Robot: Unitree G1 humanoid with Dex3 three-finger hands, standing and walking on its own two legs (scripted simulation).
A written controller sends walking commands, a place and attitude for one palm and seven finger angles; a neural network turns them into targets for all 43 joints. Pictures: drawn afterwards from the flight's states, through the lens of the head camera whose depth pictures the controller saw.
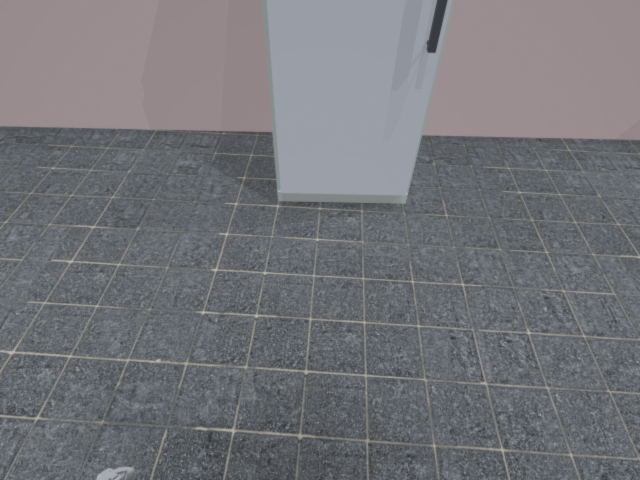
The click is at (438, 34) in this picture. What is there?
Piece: fridge door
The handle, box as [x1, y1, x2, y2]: [427, 0, 447, 52]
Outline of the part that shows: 447,0 437,0 429,39 427,40 428,52 435,52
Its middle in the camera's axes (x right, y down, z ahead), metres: +0.36 -0.78 +1.09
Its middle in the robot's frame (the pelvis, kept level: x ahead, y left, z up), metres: +1.38 -0.27 +0.22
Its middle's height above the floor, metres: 0.99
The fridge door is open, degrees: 0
